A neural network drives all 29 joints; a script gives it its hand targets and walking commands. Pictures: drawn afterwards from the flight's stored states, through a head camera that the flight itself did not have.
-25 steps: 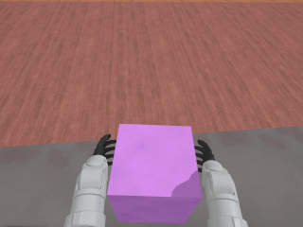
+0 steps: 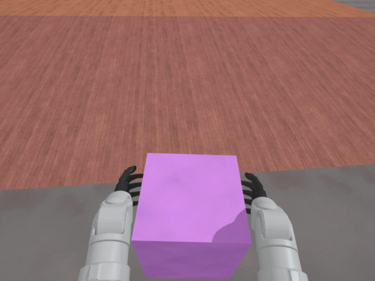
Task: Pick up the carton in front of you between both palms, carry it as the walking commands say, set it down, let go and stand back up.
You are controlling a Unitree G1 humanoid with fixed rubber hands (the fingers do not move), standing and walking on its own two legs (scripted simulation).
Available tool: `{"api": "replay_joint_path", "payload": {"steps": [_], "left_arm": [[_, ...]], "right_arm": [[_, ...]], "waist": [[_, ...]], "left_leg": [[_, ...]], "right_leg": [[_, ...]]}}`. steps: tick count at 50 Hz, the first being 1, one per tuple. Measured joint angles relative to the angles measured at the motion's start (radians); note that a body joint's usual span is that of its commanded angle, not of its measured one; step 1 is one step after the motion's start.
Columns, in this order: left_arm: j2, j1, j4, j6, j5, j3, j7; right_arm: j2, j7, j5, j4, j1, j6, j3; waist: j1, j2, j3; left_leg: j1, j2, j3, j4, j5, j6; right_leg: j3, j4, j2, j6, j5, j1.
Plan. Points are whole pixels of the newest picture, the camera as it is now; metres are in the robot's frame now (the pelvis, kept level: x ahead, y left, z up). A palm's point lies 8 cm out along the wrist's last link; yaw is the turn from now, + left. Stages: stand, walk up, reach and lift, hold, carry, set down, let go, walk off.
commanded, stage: hold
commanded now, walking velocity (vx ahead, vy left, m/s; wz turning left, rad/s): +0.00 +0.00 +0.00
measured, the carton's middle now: (189, 218) +0.29 +0.00 -0.03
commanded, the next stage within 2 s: carry in 0.14 s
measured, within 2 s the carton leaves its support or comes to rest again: neither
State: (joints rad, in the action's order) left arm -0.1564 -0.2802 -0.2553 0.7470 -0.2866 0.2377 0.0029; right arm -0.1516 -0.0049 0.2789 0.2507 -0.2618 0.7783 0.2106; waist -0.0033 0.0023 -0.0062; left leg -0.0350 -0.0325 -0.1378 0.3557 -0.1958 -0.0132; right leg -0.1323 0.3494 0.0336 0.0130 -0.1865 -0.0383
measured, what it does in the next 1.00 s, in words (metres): walks ahead: left foot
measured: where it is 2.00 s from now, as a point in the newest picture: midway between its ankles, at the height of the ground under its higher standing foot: (180, 183)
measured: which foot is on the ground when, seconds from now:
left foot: down 0.00-0.50, up 0.52-0.70, down 0.72-1.00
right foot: down 0.00-0.74, up 0.76-1.00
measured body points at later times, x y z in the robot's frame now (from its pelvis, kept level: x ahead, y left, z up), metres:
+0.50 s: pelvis +0.07 +0.01 -0.01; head +0.03 +0.02 +0.44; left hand +0.37 +0.16 +0.07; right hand +0.35 -0.14 +0.07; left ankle +0.01 +0.14 -0.75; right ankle +0.07 -0.10 -0.75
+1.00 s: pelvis +0.34 +0.04 -0.01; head +0.34 +0.04 +0.44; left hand +0.63 +0.18 +0.08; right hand +0.61 -0.13 +0.07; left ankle +0.21 +0.12 -0.75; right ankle +0.43 -0.08 -0.71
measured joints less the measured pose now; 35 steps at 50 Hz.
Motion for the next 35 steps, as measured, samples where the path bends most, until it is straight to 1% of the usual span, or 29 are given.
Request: {"api": "replay_joint_path", "payload": {"steps": [7, 8, 10, 12, 13, 15, 16, 17, 18, 20, 21, 23, 25, 26, 28, 30, 32, 35], "left_arm": [[-0.006, -0.023, -0.014, 0.002, -0.011, 0.02, 0.004], [-0.006, -0.024, -0.014, 0.002, -0.01, 0.019, 0.003], [-0.004, -0.015, -0.001, 0.004, -0.002, 0.006, -0.002], [-0.002, -0.006, 0.033, 0.017, 0.011, -0.014, -0.01], [-0.001, -0.003, 0.056, 0.027, 0.02, -0.023, -0.015], [0.002, 0.01, 0.111, 0.055, 0.041, -0.043, -0.025], [0.005, 0.02, 0.141, 0.074, 0.052, -0.053, -0.034], [0.01, 0.03, 0.172, 0.098, 0.065, -0.059, -0.039], [0.018, 0.041, 0.202, 0.122, 0.079, -0.063, -0.044], [0.043, 0.056, 0.249, 0.175, 0.112, -0.071, -0.049], [0.053, 0.057, 0.266, 0.204, 0.129, -0.077, -0.052], [0.065, 0.046, 0.299, 0.257, 0.157, -0.088, -0.06], [0.063, 0.03, 0.337, 0.299, 0.173, -0.099, -0.073], [0.05, 0.025, 0.351, 0.312, 0.173, -0.104, -0.078], [0.013, 0.036, 0.378, 0.337, 0.16, -0.115, -0.088], [0.011, 0.067, 0.424, 0.372, 0.153, -0.142, -0.099], [0.019, 0.096, 0.479, 0.406, 0.156, -0.154, -0.103], [0.022, 0.116, 0.561, 0.443, 0.164, -0.149, -0.104]], "right_arm": [[-0.005, 0.004, 0.011, 0.014, -0.022, 0.001, 0.017], [-0.005, 0.004, 0.009, 0.013, -0.021, 0.0, 0.018], [-0.002, 0.001, -0.001, -0.002, -0.01, 0.002, 0.014], [0.002, -0.006, -0.019, -0.037, 0.0, 0.013, 0.004], [0.005, -0.009, -0.031, -0.06, 0.005, 0.021, -0.002], [0.014, -0.016, -0.059, -0.109, 0.016, 0.044, -0.018], [0.017, -0.021, -0.073, -0.132, 0.021, 0.062, -0.027], [0.018, -0.027, -0.085, -0.153, 0.023, 0.083, -0.036], [0.016, -0.036, -0.094, -0.171, 0.022, 0.106, -0.047], [0.007, -0.055, -0.105, -0.206, 0.026, 0.156, -0.07], [0.007, -0.063, -0.109, -0.231, 0.032, 0.185, -0.08], [0.014, -0.077, -0.122, -0.29, 0.043, 0.243, -0.094], [0.023, -0.089, -0.132, -0.358, 0.049, 0.293, -0.1], [0.033, -0.089, -0.141, -0.392, 0.057, 0.314, -0.095], [0.05, -0.086, -0.166, -0.444, 0.086, 0.349, -0.077], [0.047, -0.082, -0.182, -0.475, 0.103, 0.381, -0.066], [0.03, -0.083, -0.185, -0.504, 0.114, 0.404, -0.064], [0.019, -0.083, -0.182, -0.557, 0.122, 0.425, -0.084]], "waist": [[0.002, 0.001, -0.001], [0.004, -0.001, -0.018], [0.008, -0.003, -0.055], [0.011, -0.006, -0.082], [0.011, -0.009, -0.092], [0.01, -0.024, -0.11], [0.009, -0.031, -0.12], [0.008, -0.033, -0.131], [0.005, -0.029, -0.142], [0.002, -0.014, -0.156], [0.001, -0.006, -0.16], [-0.001, 0.009, -0.159], [0.001, 0.014, -0.155], [0.004, 0.023, -0.158], [0.006, 0.017, -0.172], [0.007, -0.009, -0.175], [0.004, -0.03, -0.169], [-0.011, -0.046, -0.147]], "left_leg": [[-0.033, 0.002, 0.005, 0.03, -0.008, -0.002], [-0.064, 0.006, 0.015, 0.056, -0.026, -0.003], [-0.123, 0.019, 0.04, 0.116, -0.119, -0.004], [-0.175, 0.034, 0.069, 0.166, -0.186, -0.002], [-0.197, 0.039, 0.084, 0.184, -0.188, -0.002], [-0.214, 0.04, 0.114, 0.189, -0.154, 0.0], [-0.215, 0.039, 0.127, 0.183, -0.13, 0.002], [-0.216, 0.038, 0.138, 0.179, -0.108, 0.003], [-0.216, 0.042, 0.147, 0.176, -0.088, 0.008], [-0.206, 0.054, 0.159, 0.163, -0.106, 0.013], [-0.197, 0.062, 0.16, 0.146, -0.114, 0.013], [-0.18, 0.077, 0.156, 0.122, -0.123, 0.009], [-0.18, 0.084, 0.149, 0.149, -0.155, 0.004], [-0.198, 0.094, 0.154, 0.202, -0.186, 0.01], [-0.258, 0.097, 0.185, 0.328, -0.26, 0.019], [-0.319, 0.083, 0.218, 0.396, -0.32, 0.025], [-0.362, 0.071, 0.247, 0.364, -0.289, 0.023], [-0.368, 0.061, 0.296, 0.2, -0.155, 0.019]], "right_leg": [[0.007, 0.028, 0.0, 0.002, -0.006, -0.032], [0.017, 0.049, -0.003, 0.003, -0.019, -0.059], [0.041, 0.093, -0.012, 0.003, -0.088, -0.109], [0.062, 0.116, -0.022, 0.001, -0.117, -0.148], [0.069, 0.128, -0.029, 0.001, -0.108, -0.167], [0.075, 0.163, -0.048, 0.005, -0.1, -0.197], [0.077, 0.186, -0.059, 0.006, -0.121, -0.21], [0.082, 0.219, -0.068, 0.003, -0.173, -0.227], [0.1, 0.267, -0.073, 0.003, -0.222, -0.25], [0.153, 0.327, -0.076, 0.002, -0.272, -0.29], [0.18, 0.32, -0.073, 0.0, -0.277, -0.3], [0.233, 0.233, -0.059, -0.002, -0.224, -0.293], [0.271, 0.12, -0.048, -0.01, -0.114, -0.255], [0.284, 0.109, -0.044, -0.02, -0.048, -0.246], [0.301, 0.128, -0.053, -0.032, -0.071, -0.237], [0.302, 0.107, -0.072, -0.029, -0.112, -0.206], [0.297, 0.068, -0.089, -0.014, -0.121, -0.166], [0.288, 0.056, -0.109, 0.009, -0.157, -0.107]]}}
